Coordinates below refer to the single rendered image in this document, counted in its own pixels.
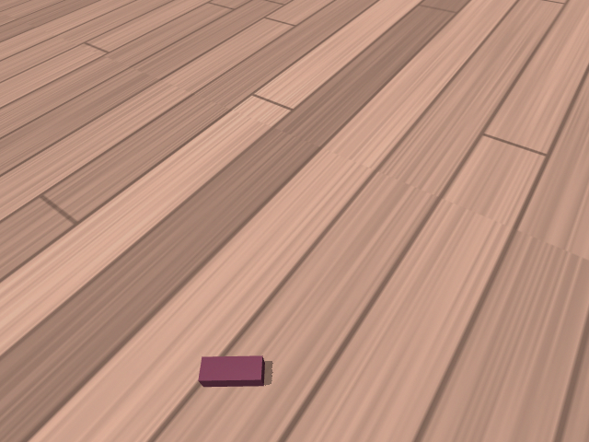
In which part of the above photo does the carton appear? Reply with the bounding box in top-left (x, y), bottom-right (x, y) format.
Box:
top-left (198, 355), bottom-right (265, 387)

